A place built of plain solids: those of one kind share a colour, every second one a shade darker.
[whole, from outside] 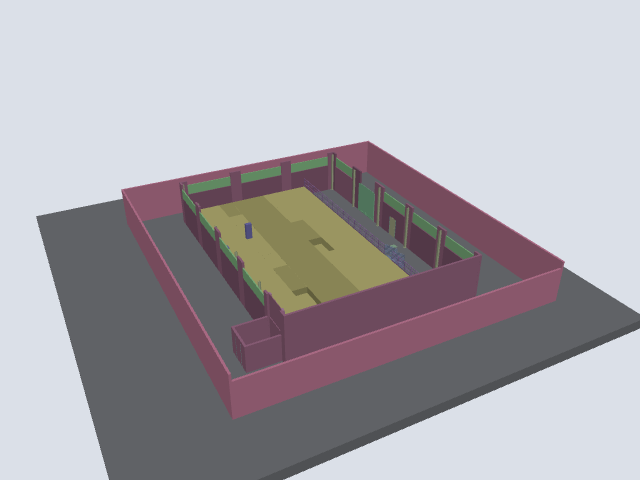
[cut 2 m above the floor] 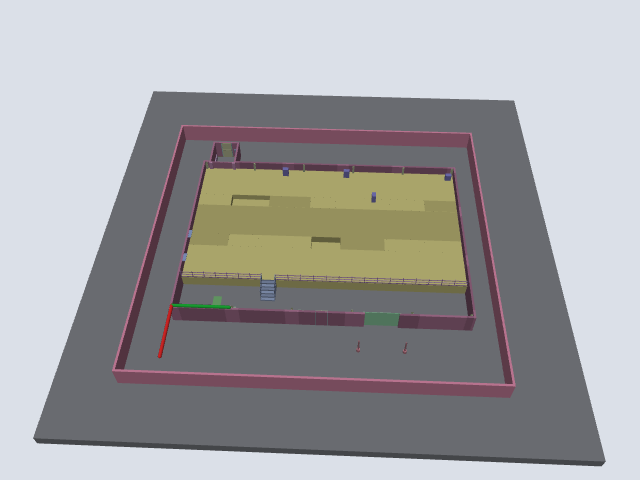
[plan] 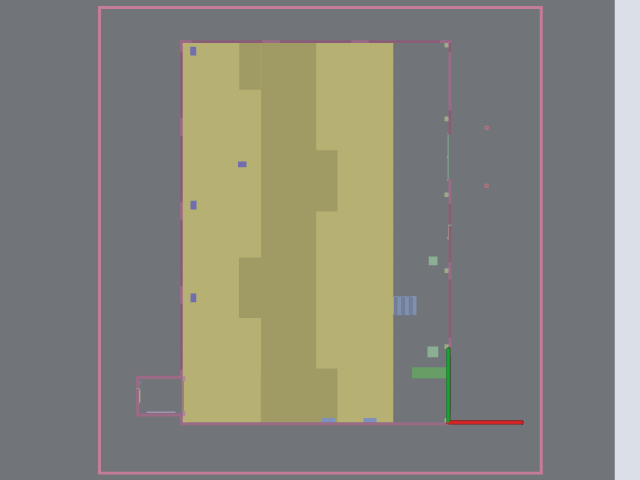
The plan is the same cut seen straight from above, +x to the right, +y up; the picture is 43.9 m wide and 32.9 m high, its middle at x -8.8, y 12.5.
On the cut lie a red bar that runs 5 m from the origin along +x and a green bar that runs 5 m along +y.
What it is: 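A works' hall with framed pits and covers in a raised floor; one tall room; a strip of floor behind the doors, a deck 1.12 m over it that fills the rest, and in the deck 6 framed panels of which 3 move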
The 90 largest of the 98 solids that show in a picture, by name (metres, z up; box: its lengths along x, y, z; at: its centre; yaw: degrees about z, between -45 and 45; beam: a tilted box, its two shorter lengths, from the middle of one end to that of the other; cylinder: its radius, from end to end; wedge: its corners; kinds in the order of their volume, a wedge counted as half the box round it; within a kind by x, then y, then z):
{
 "raised_floor_bank_1": {"box": [3.85, 26.0, 1.17], "at": [-16.27, 13.0, 0.54]},
 "raised_floor_bank_2": {"box": [1.5, 3.3, 1.17], "at": [-13.6, 1.65, 0.54]},
 "raised_floor_bank_3": {"box": [1.5, 3.85, 0.54], "at": [-13.6, 5.22, 0.22]},
 "raised_floor_bank_4": {"box": [1.5, 4.15, 1.17], "at": [-13.6, 9.22, 0.54]},
 "raised_floor_bank_5": {"box": [1.5, 2.55, 1.17], "at": [-13.6, 12.57, 0.54]},
 "raised_floor_bank_6": {"box": [1.5, 5.4, 1.17], "at": [-13.6, 16.55, 0.54]},
 "raised_floor_bank_7": {"box": [1.5, 3.55, 1.17], "at": [-13.6, 21.02, 0.54]},
 "raised_floor_bank_8": {"box": [1.5, 3.2, 1.17], "at": [-13.6, 24.4, 0.54]},
 "raised_floor_bank_9": {"box": [3.8, 26.0, 1.17], "at": [-10.95, 13.0, 0.54]},
 "raised_floor_bank_10": {"box": [1.45, 3.7, 1.17], "at": [-8.32, 1.85, 0.54]},
 "raised_floor_bank_11": {"box": [1.45, 2.9, 1.17], "at": [-8.32, 5.15, 0.54]},
 "raised_floor_bank_12": {"box": [1.45, 5.05, 1.17], "at": [-8.32, 9.12, 0.54]},
 "raised_floor_bank_13": {"box": [1.45, 2.8, 0.4], "at": [-8.32, 13.05, 0.15]},
 "raised_floor_bank_14": {"box": [1.45, 4.2, 1.17], "at": [-8.32, 16.55, 0.54]},
 "raised_floor_bank_15": {"box": [1.45, 3.8, 1.17], "at": [-8.32, 20.55, 0.54]},
 "raised_floor_bank_16": {"box": [1.45, 3.55, 1.17], "at": [-8.32, 24.23, 0.54]},
 "raised_floor_bank_17": {"box": [0.02, 3.7, 1.17], "at": [-7.6, 1.85, 0.54]},
 "raised_floor_bank_18": {"box": [0.02, 5.05, 1.17], "at": [-7.6, 9.12, 0.54]},
 "raised_floor_bank_19": {"box": [0.02, 4.2, 1.17], "at": [-7.6, 16.55, 0.54]},
 "raised_floor_bank_20": {"box": [0.02, 3.55, 1.17], "at": [-7.6, 24.23, 0.54]},
 "raised_floor_bank_21": {"box": [3.85, 26.0, 1.17], "at": [-5.67, 13.0, 0.54]},
 "yard_bound_1": {"box": [0.2, 32.12, 4.17], "at": [-23.91, 12.48, 2.04]},
 "yard_bound_2": {"box": [30.48, 0.2, 3.47], "at": [-8.77, -3.48, 1.69]},
 "yard_bound_3": {"box": [30.48, 0.2, 4.17], "at": [-8.77, 28.44, 2.04]},
 "yard_bound_4": {"box": [0.2, 32.12, 4.17], "at": [6.36, 12.48, 2.04]},
 "wall_1": {"box": [0.2, 2.8, 2.55], "at": [-21.3, 1.8, 1.23]},
 "wall_2": {"box": [3.2, 0.2, 2.55], "at": [-19.8, 0.5, 1.23]},
 "wall_3": {"box": [3.2, 0.2, 2.55], "at": [-19.8, 3.1, 1.23]},
 "wall_4": {"box": [0.2, 0.8, 4.75], "at": [-18.3, 0.2, 2.33]},
 "wall_5": {"box": [0.2, 0.61, 4.75], "at": [-18.3, 3.3, 2.33]},
 "wall_6": {"box": [0.2, 4.56, 3.2], "at": [-18.3, 5.88, 1.55]},
 "wall_7": {"box": [0.2, 1.21, 4.75], "at": [-18.3, 8.75, 2.33]},
 "wall_8": {"box": [0.2, 4.56, 3.2], "at": [-18.3, 11.62, 1.55]},
 "wall_9": {"box": [0.2, 1.21, 4.75], "at": [-18.3, 14.5, 2.33]},
 "wall_10": {"box": [0.2, 4.56, 3.2], "at": [-18.3, 17.38, 1.55]},
 "wall_11": {"box": [0.2, 1.21, 4.75], "at": [-18.3, 20.25, 2.33]},
 "wall_12": {"box": [0.2, 4.56, 3.2], "at": [-18.3, 23.12, 1.55]},
 "wall_13": {"box": [0.2, 0.81, 4.75], "at": [-18.3, 25.8, 2.33]},
 "wall_14": {"box": [0.06, 2.4, 2.55], "at": [-18.23, 1.8, 1.23]},
 "wall_15": {"box": [0.06, 2.52, 4.75], "at": [-18.17, 1.8, 2.33]},
 "wall_16": {"box": [0.81, 0.2, 4.75], "at": [-18.0, 26.1, 2.33]},
 "wall_17": {"box": [4.86, 0.2, 3.2], "at": [-15.18, 26.1, 1.55]},
 "wall_18": {"box": [1.21, 0.2, 4.75], "at": [-12.15, 26.1, 2.33]},
 "wall_19": {"box": [18.6, 0.2, 4.75], "at": [-9.1, -0.1, 2.33]},
 "wall_20": {"box": [4.91, 0.2, 3.2], "at": [-9.1, 26.1, 1.55]},
 "wall_21": {"box": [1.21, 0.2, 4.75], "at": [-6.05, 26.1, 2.33]},
 "wall_22": {"box": [4.86, 0.2, 3.2], "at": [-3.02, 26.1, 1.55]},
 "wall_23": {"box": [0.81, 0.2, 4.75], "at": [-0.2, 26.1, 2.33]},
 "wall_24": {"box": [0.2, 0.81, 4.75], "at": [0.1, 0.2, 2.33]},
 "wall_25": {"box": [0.2, 4.01, 3.2], "at": [0.1, 2.6, 1.55]},
 "wall_26": {"box": [0.2, 1.21, 4.75], "at": [0.1, 5.2, 2.33]},
 "wall_27": {"box": [0.2, 4.01, 3.2], "at": [0.1, 7.8, 1.55]},
 "wall_28": {"box": [0.2, 1.21, 4.75], "at": [0.1, 10.4, 2.33]},
 "wall_29": {"box": [0.2, 4.01, 3.2], "at": [0.1, 13.0, 1.55]},
 "wall_30": {"box": [0.2, 1.71, 4.75], "at": [0.1, 15.85, 2.33]},
 "wall_31": {"box": [0.2, 1.71, 4.75], "at": [0.1, 20.55, 2.33]},
 "wall_32": {"box": [0.2, 4.01, 3.2], "at": [0.1, 23.4, 1.55]},
 "wall_33": {"box": [0.2, 0.81, 4.75], "at": [0.1, 25.8, 2.33]},
 "window_pane_1": {"box": [0.1, 4.55, 1.06], "at": [-18.35, 5.88, 3.67]},
 "window_pane_2": {"box": [0.1, 4.55, 1.06], "at": [-18.35, 11.62, 3.67]},
 "window_pane_3": {"box": [0.1, 4.55, 1.06], "at": [-18.35, 17.38, 3.67]},
 "window_pane_4": {"box": [0.1, 4.55, 1.06], "at": [-18.35, 23.12, 3.67]},
 "window_pane_5": {"box": [4.85, 0.1, 1.06], "at": [-15.18, 26.15, 3.67]},
 "window_pane_6": {"box": [4.9, 0.1, 1.06], "at": [-9.1, 26.15, 3.67]},
 "window_pane_7": {"box": [4.85, 0.1, 1.06], "at": [-3.02, 26.15, 3.67]},
 "window_pane_8": {"box": [0.1, 4.0, 1.06], "at": [0.15, 2.6, 3.67]},
 "window_pane_9": {"box": [0.1, 4.0, 1.06], "at": [0.15, 7.8, 3.67]},
 "window_pane_10": {"box": [0.1, 4.0, 1.06], "at": [0.15, 13.0, 3.67]},
 "window_pane_11": {"box": [0.1, 4.0, 1.06], "at": [0.15, 23.4, 3.67]},
 "door_landing_1": {"box": [0.57, 1.32, 1.01], "at": [-3.77, 8.0, 0.46]},
 "door_landing_2": {"box": [0.79, 1.32, 0.85], "at": [-3.62, 8.0, 0.38]},
 "door_landing_3": {"box": [0.79, 1.32, 0.69], "at": [-3.36, 8.0, 0.29]},
 "door_landing_4": {"box": [0.79, 1.32, 0.53], "at": [-3.1, 8.0, 0.21]},
 "door_landing_5": {"box": [0.79, 1.32, 0.37], "at": [-2.84, 8.0, 0.14]},
 "door_landing_6": {"box": [0.79, 1.32, 0.21], "at": [-2.58, 8.0, 0.06]},
 "tote_stack_1": {"box": [0.4, 0.6, 0.66], "at": [-17.49, 25.45, 1.45]},
 "tote_stack_2": {"box": [0.4, 0.6, 0.96], "at": [-17.48, 8.53, 1.6]},
 "tote_stack_3": {"box": [0.4, 0.6, 1.32], "at": [-17.47, 14.89, 1.78]},
 "tote_stack_4": {"box": [0.6, 0.4, 1.62], "at": [-14.13, 17.69, 1.93]},
 "sectional_door_1": {"box": [0.042, 3.08, 3.42], "at": [-0.01, 18.2, 1.66]},
 "door_leaf_1": {"box": [0.044, 1.0, 2.15], "at": [-21.2, 1.8, 1.02]},
 "door_leaf_2": {"box": [0.044, 1.0, 2.15], "at": [0.0, 13.0, 1.02]},
 "deck_rail_1": {"box": [0.024, 17.4, 0.1], "at": [-3.78, 17.3, 1.17]},
 "deck_rail_2": {"box": [0.05, 17.4, 0.05], "at": [-3.78, 17.3, 1.5]},
 "deck_rail_3": {"box": [0.05, 17.4, 0.05], "at": [-3.78, 17.3, 1.82]},
 "deck_rail_4": {"box": [0.05, 17.4, 0.05], "at": [-3.78, 17.3, 2.15]},
 "signing_shelf_1": {"box": [0.9, 0.3, 0.26], "at": [-8.22, 0.15, 2.07]},
 "signing_shelf_2": {"box": [0.9, 0.3, 0.26], "at": [-5.38, 0.15, 2.07]},
 "trench_plates_1": {"box": [2.41, 0.75, 0.07], "at": [-1.29, 3.4, -0.02]},
 "access_cover_1": {"box": [0.75, 0.75, 0.06], "at": [-1.06, 4.83, -0.02]}
}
